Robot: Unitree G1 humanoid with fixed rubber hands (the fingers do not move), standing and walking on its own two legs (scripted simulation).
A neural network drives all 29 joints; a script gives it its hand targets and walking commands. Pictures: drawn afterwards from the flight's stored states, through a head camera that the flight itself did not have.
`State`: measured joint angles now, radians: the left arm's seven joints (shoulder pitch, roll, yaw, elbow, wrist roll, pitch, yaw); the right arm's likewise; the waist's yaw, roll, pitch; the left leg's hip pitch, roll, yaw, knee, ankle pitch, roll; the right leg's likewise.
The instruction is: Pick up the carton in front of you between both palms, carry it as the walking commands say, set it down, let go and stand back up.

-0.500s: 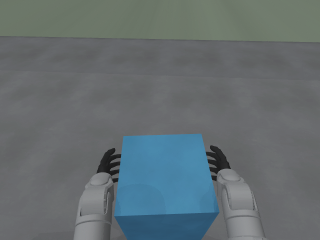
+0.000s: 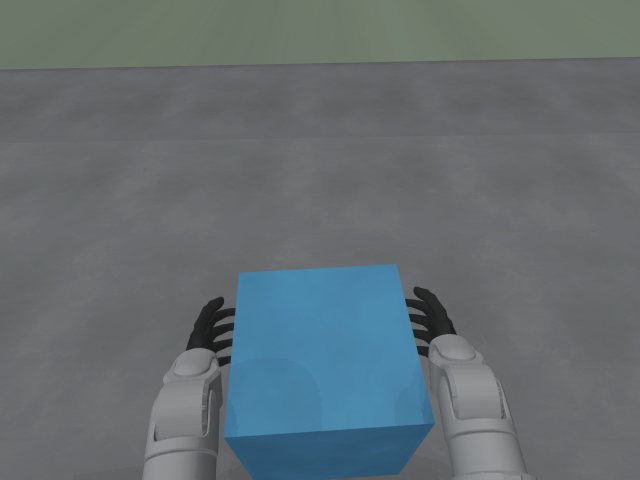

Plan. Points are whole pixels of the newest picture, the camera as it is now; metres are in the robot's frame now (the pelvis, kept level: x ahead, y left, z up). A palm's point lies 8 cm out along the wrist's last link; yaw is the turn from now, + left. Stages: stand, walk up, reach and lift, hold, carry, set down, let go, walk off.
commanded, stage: hold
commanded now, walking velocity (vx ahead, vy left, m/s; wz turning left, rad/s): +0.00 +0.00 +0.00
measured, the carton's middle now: (323, 379) +0.28 +0.01 -0.05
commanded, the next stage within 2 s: set down in 0.78 s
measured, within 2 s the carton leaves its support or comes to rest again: neither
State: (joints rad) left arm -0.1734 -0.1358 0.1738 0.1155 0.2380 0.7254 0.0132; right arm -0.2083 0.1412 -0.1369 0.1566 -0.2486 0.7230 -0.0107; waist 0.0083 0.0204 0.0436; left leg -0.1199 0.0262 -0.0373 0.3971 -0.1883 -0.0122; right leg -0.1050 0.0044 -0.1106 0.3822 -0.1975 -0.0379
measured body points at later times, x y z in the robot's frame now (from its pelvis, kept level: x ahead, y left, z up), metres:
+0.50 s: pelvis -0.03 +0.04 +0.00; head -0.08 +0.04 +0.44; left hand +0.28 +0.17 +0.04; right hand +0.26 -0.13 +0.04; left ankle +0.02 +0.14 -0.74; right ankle +0.01 -0.09 -0.74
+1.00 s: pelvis -0.01 +0.03 +0.00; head -0.04 +0.03 +0.45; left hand +0.31 +0.17 +0.03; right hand +0.30 -0.13 +0.03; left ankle +0.02 +0.14 -0.74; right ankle +0.01 -0.09 -0.74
